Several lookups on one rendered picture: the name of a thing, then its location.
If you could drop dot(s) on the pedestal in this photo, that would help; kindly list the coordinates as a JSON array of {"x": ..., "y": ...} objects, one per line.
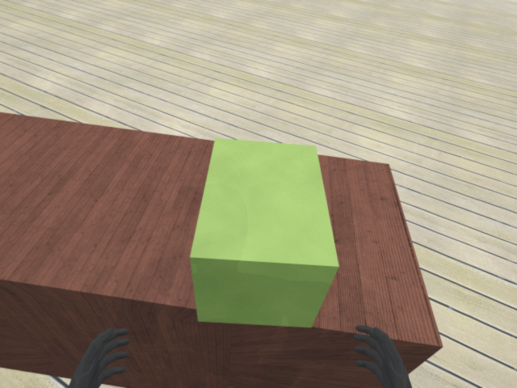
[{"x": 96, "y": 229}]

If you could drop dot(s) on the robot right hand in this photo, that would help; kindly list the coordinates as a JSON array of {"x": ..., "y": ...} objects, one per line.
[{"x": 390, "y": 369}]

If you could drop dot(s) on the robot left hand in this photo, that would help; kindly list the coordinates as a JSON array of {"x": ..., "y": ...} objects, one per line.
[{"x": 90, "y": 373}]

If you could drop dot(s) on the carton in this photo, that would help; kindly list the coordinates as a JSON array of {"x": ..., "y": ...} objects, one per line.
[{"x": 263, "y": 251}]

